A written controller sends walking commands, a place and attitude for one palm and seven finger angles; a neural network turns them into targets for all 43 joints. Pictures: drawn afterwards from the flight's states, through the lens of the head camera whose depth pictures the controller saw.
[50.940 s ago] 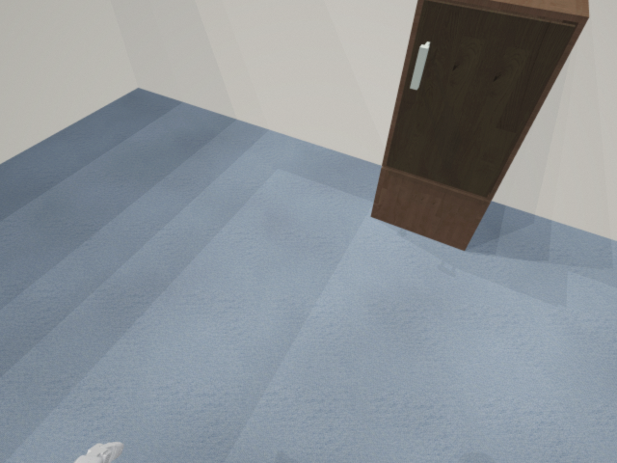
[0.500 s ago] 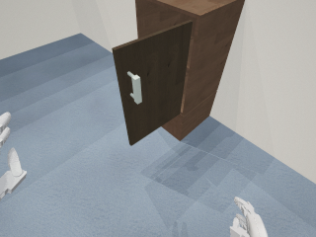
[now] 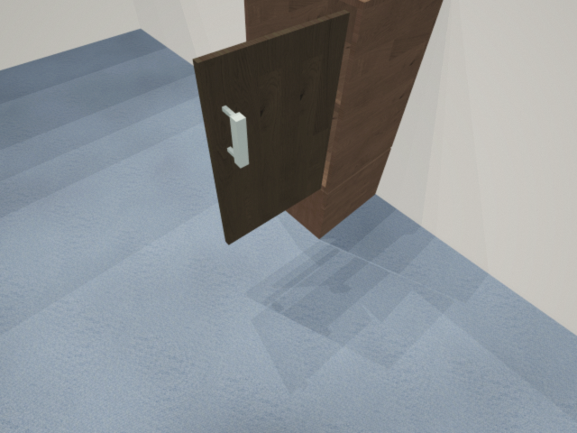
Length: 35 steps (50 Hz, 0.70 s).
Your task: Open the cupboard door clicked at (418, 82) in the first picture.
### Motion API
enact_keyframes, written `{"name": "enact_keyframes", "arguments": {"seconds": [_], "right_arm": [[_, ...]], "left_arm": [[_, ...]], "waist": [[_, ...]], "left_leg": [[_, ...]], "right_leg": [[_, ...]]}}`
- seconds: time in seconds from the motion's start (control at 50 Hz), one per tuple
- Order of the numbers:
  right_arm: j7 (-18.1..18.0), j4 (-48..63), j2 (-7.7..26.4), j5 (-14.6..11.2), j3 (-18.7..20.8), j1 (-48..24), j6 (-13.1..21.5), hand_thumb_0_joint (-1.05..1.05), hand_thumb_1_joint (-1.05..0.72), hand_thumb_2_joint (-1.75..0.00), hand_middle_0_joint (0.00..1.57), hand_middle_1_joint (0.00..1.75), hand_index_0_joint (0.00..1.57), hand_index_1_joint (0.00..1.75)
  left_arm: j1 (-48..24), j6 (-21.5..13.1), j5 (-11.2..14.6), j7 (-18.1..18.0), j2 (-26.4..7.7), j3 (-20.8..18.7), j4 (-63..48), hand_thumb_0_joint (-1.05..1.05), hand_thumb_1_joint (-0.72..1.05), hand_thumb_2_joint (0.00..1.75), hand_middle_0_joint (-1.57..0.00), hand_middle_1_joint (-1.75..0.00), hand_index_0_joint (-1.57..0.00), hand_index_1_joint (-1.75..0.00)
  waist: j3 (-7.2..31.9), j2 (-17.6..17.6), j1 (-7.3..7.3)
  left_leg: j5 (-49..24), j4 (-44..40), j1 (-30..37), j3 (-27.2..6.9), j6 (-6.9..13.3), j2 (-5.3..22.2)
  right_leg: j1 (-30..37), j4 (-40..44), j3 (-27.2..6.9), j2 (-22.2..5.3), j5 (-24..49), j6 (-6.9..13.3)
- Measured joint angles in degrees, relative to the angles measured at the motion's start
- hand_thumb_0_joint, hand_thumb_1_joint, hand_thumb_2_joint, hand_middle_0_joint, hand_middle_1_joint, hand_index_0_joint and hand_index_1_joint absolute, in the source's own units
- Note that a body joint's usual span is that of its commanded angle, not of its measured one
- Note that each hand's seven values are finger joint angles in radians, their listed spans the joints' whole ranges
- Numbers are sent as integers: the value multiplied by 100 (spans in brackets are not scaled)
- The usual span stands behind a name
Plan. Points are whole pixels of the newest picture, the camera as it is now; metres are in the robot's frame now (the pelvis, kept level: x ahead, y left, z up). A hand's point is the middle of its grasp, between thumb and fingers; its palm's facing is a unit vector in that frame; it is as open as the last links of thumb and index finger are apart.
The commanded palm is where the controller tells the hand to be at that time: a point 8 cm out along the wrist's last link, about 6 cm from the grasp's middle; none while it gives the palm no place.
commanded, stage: let the arm hang, fingers relaxed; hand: left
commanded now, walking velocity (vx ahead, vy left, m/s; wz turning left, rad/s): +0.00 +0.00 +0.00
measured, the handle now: (234, 136) +0.69 +0.16 -0.03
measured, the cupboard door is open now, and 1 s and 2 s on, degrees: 86 86 86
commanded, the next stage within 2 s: look to check the result in 0.62 s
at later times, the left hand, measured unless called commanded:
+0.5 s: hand out of the picture +0.09 +0.20 -0.16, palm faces -0.01 -0.95 -0.30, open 7.3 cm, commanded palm none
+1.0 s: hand out of the picture +0.08 +0.20 -0.16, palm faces -0.01 -0.95 -0.31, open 7.3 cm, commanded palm none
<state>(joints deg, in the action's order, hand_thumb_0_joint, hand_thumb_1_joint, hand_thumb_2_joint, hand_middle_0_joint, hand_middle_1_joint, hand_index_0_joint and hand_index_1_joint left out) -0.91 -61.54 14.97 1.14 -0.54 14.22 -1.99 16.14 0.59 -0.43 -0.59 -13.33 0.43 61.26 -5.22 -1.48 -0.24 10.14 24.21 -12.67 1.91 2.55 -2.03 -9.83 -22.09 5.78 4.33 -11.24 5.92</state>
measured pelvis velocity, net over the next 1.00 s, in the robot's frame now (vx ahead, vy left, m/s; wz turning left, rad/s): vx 0.04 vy -0.02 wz -0.03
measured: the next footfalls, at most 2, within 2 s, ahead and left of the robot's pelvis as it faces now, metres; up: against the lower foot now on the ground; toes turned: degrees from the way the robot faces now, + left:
none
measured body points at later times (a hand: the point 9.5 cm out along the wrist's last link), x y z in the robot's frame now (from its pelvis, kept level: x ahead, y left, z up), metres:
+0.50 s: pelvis +0.02 -0.02 +0.00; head +0.03 -0.03 +0.45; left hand +0.09 +0.24 -0.13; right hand +0.04 -0.27 -0.16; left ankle +0.03 +0.09 -0.74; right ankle +0.01 -0.05 -0.74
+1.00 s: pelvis +0.04 -0.02 +0.00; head +0.05 -0.03 +0.45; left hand +0.08 +0.25 -0.14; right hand +0.06 -0.28 -0.15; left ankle +0.03 +0.09 -0.74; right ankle +0.01 -0.05 -0.74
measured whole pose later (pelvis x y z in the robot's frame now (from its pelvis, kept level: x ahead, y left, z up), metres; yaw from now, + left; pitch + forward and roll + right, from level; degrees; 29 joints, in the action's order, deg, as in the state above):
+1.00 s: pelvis +0.04 -0.02 +0.00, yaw -2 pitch -2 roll +1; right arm -2.0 -64.6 14.2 1.0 -0.2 11.2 -1.0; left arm 10.3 -0.8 -0.2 -2.1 -14.0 -1.3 66.0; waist -3.4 1.2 -0.7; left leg 11.5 20.1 -6.9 2.7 0.9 -0.5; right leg -3.4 -15.7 4.0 6.2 -11.0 6.5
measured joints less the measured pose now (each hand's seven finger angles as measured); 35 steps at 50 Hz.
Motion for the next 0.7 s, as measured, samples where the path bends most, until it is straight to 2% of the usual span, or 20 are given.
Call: {"name": "enact_keyframes", "arguments": {"seconds": [0.24,0.46,0.7], "right_arm": [[-10,-294,-170,8,-2,-102,67,1,-90,-90,20,30,20,30],[-53,-334,-131,2,22,-205,123,1,-90,-90,20,30,21,30],[-103,-319,-14,-4,64,-256,119,1,-90,-90,20,30,20,30]], "left_arm": [[-405,-97,10,-90,-179,-124,434,0,91,90,-20,-30,-20,-30],[-759,-171,16,-122,-11,-136,315,0,91,90,-20,-30,-20,-30],[-733,-158,18,-131,54,-156,369,0,91,90,-20,-30,-21,-30]], "waist": [[193,408,-50],[260,348,-93],[186,218,-93]], "left_leg": [[-37,-225,247,21,-64,57],[12,-350,429,40,-128,85],[78,-391,509,57,-177,140]], "right_leg": [[262,291,-52,73,81,36],[422,392,-94,111,32,58],[542,543,-134,173,36,78]]}}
